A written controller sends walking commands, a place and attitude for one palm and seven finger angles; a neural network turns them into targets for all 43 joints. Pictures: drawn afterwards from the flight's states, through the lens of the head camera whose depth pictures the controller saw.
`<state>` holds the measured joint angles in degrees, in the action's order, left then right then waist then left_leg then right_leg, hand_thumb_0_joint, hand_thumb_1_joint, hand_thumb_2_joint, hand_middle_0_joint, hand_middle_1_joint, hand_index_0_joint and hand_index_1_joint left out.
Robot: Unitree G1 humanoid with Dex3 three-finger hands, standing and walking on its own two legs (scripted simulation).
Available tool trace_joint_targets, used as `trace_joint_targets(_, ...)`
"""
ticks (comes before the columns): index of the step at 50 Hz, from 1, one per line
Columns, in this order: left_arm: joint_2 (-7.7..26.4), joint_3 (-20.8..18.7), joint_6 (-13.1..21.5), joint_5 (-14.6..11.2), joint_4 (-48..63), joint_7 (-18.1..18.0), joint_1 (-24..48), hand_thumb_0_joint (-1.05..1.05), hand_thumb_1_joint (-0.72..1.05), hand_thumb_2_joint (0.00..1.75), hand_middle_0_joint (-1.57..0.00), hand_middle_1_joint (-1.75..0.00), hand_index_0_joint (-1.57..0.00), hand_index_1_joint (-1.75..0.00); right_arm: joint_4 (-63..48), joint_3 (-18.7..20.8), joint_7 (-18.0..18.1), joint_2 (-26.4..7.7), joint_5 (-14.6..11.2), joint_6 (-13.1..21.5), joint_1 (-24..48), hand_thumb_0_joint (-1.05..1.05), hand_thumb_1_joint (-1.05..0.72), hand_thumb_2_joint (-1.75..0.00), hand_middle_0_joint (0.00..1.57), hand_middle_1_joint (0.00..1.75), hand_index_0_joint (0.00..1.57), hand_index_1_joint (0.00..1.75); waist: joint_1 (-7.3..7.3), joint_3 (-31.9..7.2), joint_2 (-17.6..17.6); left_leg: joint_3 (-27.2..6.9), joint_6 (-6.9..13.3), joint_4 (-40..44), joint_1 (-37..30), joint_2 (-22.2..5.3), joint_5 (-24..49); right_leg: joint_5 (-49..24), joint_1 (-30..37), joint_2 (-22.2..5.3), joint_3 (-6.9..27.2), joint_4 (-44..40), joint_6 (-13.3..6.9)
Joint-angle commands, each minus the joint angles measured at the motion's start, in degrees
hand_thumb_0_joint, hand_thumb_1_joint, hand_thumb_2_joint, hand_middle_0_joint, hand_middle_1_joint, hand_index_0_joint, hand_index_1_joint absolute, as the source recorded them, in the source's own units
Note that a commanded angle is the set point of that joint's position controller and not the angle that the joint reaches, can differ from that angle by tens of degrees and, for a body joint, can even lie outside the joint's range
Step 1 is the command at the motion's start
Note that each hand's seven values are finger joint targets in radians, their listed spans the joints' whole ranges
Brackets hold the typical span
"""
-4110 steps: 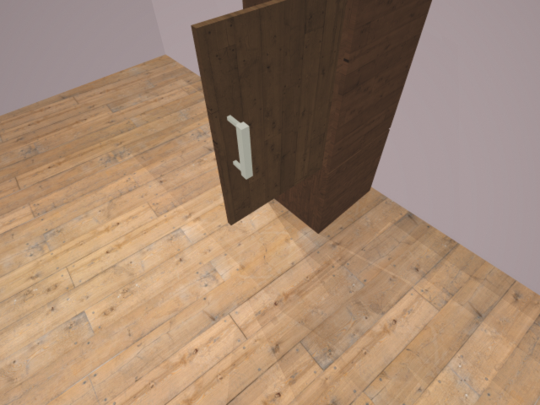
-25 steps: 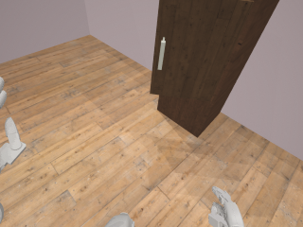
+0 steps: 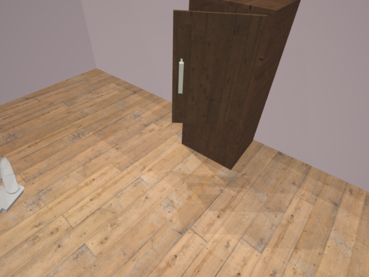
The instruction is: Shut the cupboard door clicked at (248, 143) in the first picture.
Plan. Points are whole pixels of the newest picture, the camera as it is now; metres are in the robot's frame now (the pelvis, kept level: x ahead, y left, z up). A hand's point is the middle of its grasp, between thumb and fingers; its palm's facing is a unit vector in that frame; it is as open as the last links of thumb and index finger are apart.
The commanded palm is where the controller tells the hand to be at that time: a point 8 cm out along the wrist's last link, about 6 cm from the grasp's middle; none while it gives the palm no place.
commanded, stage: stop stepping back and stand still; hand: left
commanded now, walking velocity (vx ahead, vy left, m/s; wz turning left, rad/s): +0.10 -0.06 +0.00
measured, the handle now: (180, 76) +1.02 +0.08 -0.03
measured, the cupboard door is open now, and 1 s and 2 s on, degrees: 36 36 36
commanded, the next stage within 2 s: let the arm hang, fingers relaxed in 1.34 s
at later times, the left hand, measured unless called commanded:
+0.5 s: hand (28, 191) +0.20 +0.27 +0.17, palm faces +0.49 -0.73 -0.47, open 7.4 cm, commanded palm +0.14 +0.30 +0.18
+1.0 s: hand (25, 173) +0.24 +0.31 +0.16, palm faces +0.39 -0.79 -0.47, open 7.4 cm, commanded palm +0.18 +0.34 +0.18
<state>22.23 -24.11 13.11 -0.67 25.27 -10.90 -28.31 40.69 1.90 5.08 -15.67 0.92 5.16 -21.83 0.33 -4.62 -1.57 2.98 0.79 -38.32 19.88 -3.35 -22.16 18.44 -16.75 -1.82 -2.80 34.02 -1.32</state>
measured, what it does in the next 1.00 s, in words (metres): steps on the spot: left foot, then left foot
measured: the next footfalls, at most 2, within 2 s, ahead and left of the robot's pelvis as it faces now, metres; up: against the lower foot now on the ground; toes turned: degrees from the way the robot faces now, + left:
left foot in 0.02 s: +0.08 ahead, +0.14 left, +0.00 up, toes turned +4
left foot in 0.58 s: +0.08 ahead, +0.13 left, +0.00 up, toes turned +5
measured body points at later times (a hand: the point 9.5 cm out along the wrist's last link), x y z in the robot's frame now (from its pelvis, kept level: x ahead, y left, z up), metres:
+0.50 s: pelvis +0.00 +0.00 +0.01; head +0.01 -0.02 +0.46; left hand +0.17 +0.31 +0.19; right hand +0.16 -0.25 -0.09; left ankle +0.03 +0.13 -0.69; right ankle -0.01 -0.07 -0.73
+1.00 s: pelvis +0.03 +0.04 +0.01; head +0.05 +0.05 +0.46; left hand +0.21 +0.35 +0.19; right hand +0.19 -0.18 -0.08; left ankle +0.04 +0.13 -0.73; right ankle -0.01 -0.07 -0.73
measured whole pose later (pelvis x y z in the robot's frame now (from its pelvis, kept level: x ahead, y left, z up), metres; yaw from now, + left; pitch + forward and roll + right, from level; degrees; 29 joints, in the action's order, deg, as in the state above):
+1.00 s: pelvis +0.03 +0.04 +0.01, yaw -1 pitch +2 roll -1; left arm 24.1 -24.1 9.6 -3.3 27.3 -9.0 -33.1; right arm 33.8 -2.6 3.4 -9.3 -0.5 3.4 -12.3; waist -0.6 -0.5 -0.3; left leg 6.0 2.0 -29.1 16.0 -1.2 -14.9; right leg 17.3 -10.2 0.1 -3.3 25.9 -0.2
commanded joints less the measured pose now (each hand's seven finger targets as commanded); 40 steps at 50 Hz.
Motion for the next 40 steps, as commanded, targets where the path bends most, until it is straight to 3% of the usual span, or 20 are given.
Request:
trace_joint_targets(1, 10.06, -3.32, 2.11, -0.11, 8.73, -0.46, 9.81, 0.00, 0.90, 0.90, -0.20, -0.30, -0.20, -0.30, -10.85, 1.64, 1.42, -6.10, -0.65, 4.73, 10.14, 0.00, -0.90, -0.90, 0.20, 0.30, 0.20, 0.30, -2.15, 8.08, 15.03, -19.63, 6.27, 21.95, -8.04, -9.35, -15.97, 15.81, -16.46, 1.52, 3.45, 6.84, 0.03)
trace_joint_targets(2, 10.34, -3.83, 2.27, 0.15, 11.13, -0.34, 10.07, 0.00, 0.90, 0.90, -0.20, -0.30, -0.20, -0.30, -11.81, 1.20, 0.93, -5.10, -0.90, 4.89, 10.99, 0.00, -0.90, -0.90, 0.20, 0.30, 0.20, 0.30, -1.87, 8.97, 16.27, -28.31, 9.05, 28.21, -4.61, -15.69, -18.60, 10.68, -16.04, 3.85, -0.43, 17.28, 1.39)
trace_joint_targets(3, 12.92, -6.17, 2.33, 0.22, 9.55, -0.02, 7.88, 0.00, 0.90, 0.90, -0.20, -0.30, -0.20, -0.30, -11.22, 1.01, 0.82, -3.70, -0.67, 5.12, 11.65, 0.00, -0.90, -0.90, 0.20, 0.30, 0.20, 0.30, -1.80, 7.89, 11.64, -28.21, 9.40, 29.82, -1.79, -16.30, -19.74, 8.15, -14.22, 2.10, 1.85, 22.69, 1.32)
trace_joint_targets(5, 13.97, -8.13, 1.81, -0.08, 12.33, 0.51, 4.55, 0.00, 0.90, 0.90, -0.20, -0.30, -0.20, -0.30, -11.52, 1.11, 0.10, -3.36, -0.51, 4.79, 12.88, 0.00, -0.90, -0.90, 0.20, 0.30, 0.20, 0.30, -1.07, 5.58, 12.10, -23.47, 8.91, 29.04, 5.40, -14.75, -21.46, 5.83, -6.79, 1.73, 2.49, 22.32, 1.27)
trace_joint_targets(6, 11.69, -6.39, 1.62, -0.07, 13.63, 0.68, 3.49, 0.00, 0.90, 0.90, -0.20, -0.30, -0.20, -0.30, -11.93, 0.64, -0.41, -2.79, -0.40, 4.73, 13.99, 0.00, -0.90, -0.90, 0.20, 0.30, 0.20, 0.30, -0.92, 6.16, 13.35, -18.89, 8.27, 28.49, 7.87, -14.07, -19.96, 5.23, -3.57, 1.37, 1.51, 19.12, 1.23)
trace_joint_targets(9, 12.30, -7.20, 1.18, -0.28, 15.82, 0.19, 0.92, 0.00, 0.90, 0.90, -0.20, -0.30, -0.20, -0.30, -12.56, 0.05, -0.95, -2.64, -0.45, 4.26, 14.11, 0.00, -0.90, -0.90, 0.20, 0.30, 0.20, 0.30, -0.20, 5.49, 16.03, -9.00, 4.39, 23.74, 15.68, -10.22, -21.01, 5.00, 10.86, 3.52, -2.85, 3.95, 0.49)
trace_joint_targets(10, 13.61, -8.26, 0.84, -0.02, 15.73, 0.03, 0.38, 0.00, 0.90, 0.90, -0.20, -0.30, -0.20, -0.30, -12.78, 0.07, -0.89, -2.64, -0.44, 3.99, 13.69, 0.00, -0.90, -0.90, 0.20, 0.30, 0.20, 0.30, -0.14, 5.21, 13.79, -5.64, 2.81, 19.87, 16.70, -7.84, -20.24, 5.81, 13.50, 3.60, -2.52, -0.67, 0.04)
trace_joint_targets(11, 12.99, -7.61, 0.62, 0.07, 15.23, 0.00, 0.37, 0.00, 0.90, 0.90, -0.20, -0.30, -0.20, -0.30, -12.78, 0.07, -0.92, -2.07, -0.33, 3.40, 13.68, 0.00, -0.90, -0.90, 0.20, 0.30, 0.20, 0.30, -0.16, 5.42, 8.16, -2.54, 1.35, 10.34, 17.73, -4.48, -17.46, 9.47, 13.26, 0.63, 3.06, -7.90, -1.69)
trace_joint_targets(12, 13.82, -8.39, 0.22, 0.01, 14.26, -0.08, 0.43, 0.00, 0.90, 0.90, -0.20, -0.30, -0.20, -0.30, -12.91, 0.42, -1.21, -1.29, -0.33, 2.65, 13.17, 0.00, -0.90, -0.90, 0.20, 0.30, 0.20, 0.30, 0.00, 5.94, -4.32, 1.25, -0.35, -7.61, 19.74, 0.94, -11.09, 20.78, 8.84, -8.78, 21.78, -18.20, -6.61)
trace_joint_targets(13, 15.05, -8.69, 0.02, -0.53, 14.26, -0.26, 2.95, 0.00, 0.90, 0.90, -0.20, -0.30, -0.20, -0.30, -12.85, 0.32, -1.31, -1.73, -0.34, 2.82, 14.05, 0.00, -0.90, -0.90, 0.20, 0.30, 0.20, 0.30, 0.32, 6.87, -9.95, -0.66, -0.80, -20.63, 21.99, 2.98, -7.32, 19.93, 6.06, -19.43, 38.03, -26.50, -11.10)
trace_joint_targets(15, 13.41, -8.54, 1.36, -0.50, 11.40, -0.42, 5.39, 0.00, 0.90, 0.90, -0.20, -0.30, -0.20, -0.30, -10.89, 0.75, -1.62, -2.20, -0.53, 3.25, 12.61, 0.00, -0.90, -0.90, 0.20, 0.30, 0.20, 0.30, -1.50, 3.26, -3.03, -4.34, -1.61, -26.08, 20.15, 1.56, -1.03, 3.82, 8.20, -18.51, 33.52, -22.98, -8.75)
trace_joint_targets(17, 11.38, -7.00, 1.70, -1.05, 8.50, 0.03, 0.47, 0.00, 0.90, 0.90, -0.20, -0.30, -0.20, -0.30, -10.88, 0.02, -1.52, -1.45, -0.73, 2.53, 12.17, 0.00, -0.90, -0.90, 0.20, 0.30, 0.20, 0.30, -1.24, 3.27, 0.95, -4.02, -2.15, -23.31, 17.56, 0.30, 4.04, -9.79, 8.66, -15.05, 23.14, -18.57, -7.33)
trace_joint_targets(21, 10.41, -5.10, 2.73, -1.02, 5.63, -0.18, 3.97, 0.00, 0.90, 0.90, -0.20, -0.30, -0.20, -0.30, -11.37, -0.35, -0.69, -1.34, -1.01, 2.32, 13.91, 0.00, -0.90, -0.90, 0.20, 0.30, 0.20, 0.30, -0.50, 2.48, -4.32, 0.28, -1.43, -8.51, 10.14, 1.42, 6.09, -17.52, 9.70, -11.15, 10.92, -16.18, -4.61)
trace_joint_targets(23, 10.01, -4.49, 2.48, -0.99, 5.70, -0.39, 3.79, 0.00, 0.90, 0.90, -0.20, -0.30, -0.20, -0.30, -11.98, -0.07, -0.40, -1.52, -1.16, 2.85, 14.76, 0.00, -0.90, -0.90, 0.20, 0.30, 0.20, 0.30, 0.59, 1.99, -7.76, 2.09, -0.60, -2.19, 5.54, 2.55, 6.32, -18.57, 9.88, -10.37, 10.08, -15.81, -3.42)
trace_joint_targets(26, 10.41, -4.57, 2.12, -1.22, 9.97, -0.47, 3.08, 0.00, 0.90, 0.90, -0.20, -0.30, -0.20, -0.30, -12.80, 0.25, -0.47, -1.86, -1.19, 3.31, 14.90, 0.00, -0.90, -0.90, 0.20, 0.30, 0.20, 0.30, 0.92, 0.80, -6.54, 2.59, 0.13, 7.79, -1.53, 3.05, 9.43, -20.32, 10.19, -9.96, 9.05, -13.81, -2.69)
trace_joint_targets(28, 11.18, -5.37, 2.24, -1.51, 13.95, -0.33, 2.39, 0.00, 0.90, 0.90, -0.20, -0.30, -0.20, -0.30, -13.38, 0.76, -0.45, -2.78, -1.32, 3.15, 14.56, 0.00, -0.90, -0.90, 0.20, 0.30, 0.20, 0.30, 0.36, -0.53, -1.70, 0.04, 0.80, 14.06, -9.03, 1.21, 16.18, -19.80, 7.92, -7.48, 7.71, -10.08, -0.57)
trace_joint_targets(30, 13.18, -7.11, 2.56, -1.41, 18.32, -0.41, 1.86, 0.00, 0.90, 0.90, -0.20, -0.30, -0.20, -0.30, -14.17, 1.43, -0.25, -4.16, -1.74, 2.65, 14.41, 0.00, -0.90, -0.90, 0.20, 0.30, 0.20, 0.30, 0.41, -3.22, 7.62, -6.76, 2.93, 13.62, -15.00, -5.50, 27.95, -15.88, 4.13, -3.34, 5.07, -4.97, 2.15)
trace_joint_targets(31, 12.98, -7.16, 2.84, -1.41, 20.13, -0.38, 1.52, 0.00, 0.90, 0.90, -0.20, -0.30, -0.20, -0.30, -14.93, 1.30, -0.37, -3.96, -2.07, 2.52, 14.76, 0.00, -0.90, -0.90, 0.20, 0.30, 0.20, 0.30, 0.72, -3.54, 9.12, -8.09, 3.37, 13.32, -14.58, -6.88, 30.30, -13.56, 4.10, -1.74, 4.59, -4.69, 2.42)
trace_joint_targets(33, 13.60, -8.74, 2.58, -1.27, 19.56, -0.23, -1.67, 0.00, 0.90, 0.90, -0.20, -0.30, -0.20, -0.30, -14.74, 0.29, -0.56, -2.57, -1.44, 2.36, 14.13, 0.00, -0.90, -0.90, 0.20, 0.30, 0.20, 0.30, 0.07, -3.81, 14.43, -7.12, 2.45, 12.97, -11.74, -5.81, 36.05, -16.58, 6.35, -0.59, 2.41, -4.70, 1.28)
trace_joint_targets(40, 11.83, -9.30, 1.34, -2.55, 13.19, 0.39, -7.57, 0.00, 0.90, 0.90, -0.20, -0.30, -0.20, -0.30, -14.93, 0.25, -1.13, -2.80, -1.82, 1.35, 12.34, 0.00, -0.90, -0.90, 0.20, 0.30, 0.20, 0.30, -0.93, -5.37, 6.90, -4.36, -0.13, 11.40, -7.68, -4.47, 33.52, -25.84, 11.58, -1.61, 3.58, -6.97, 0.38)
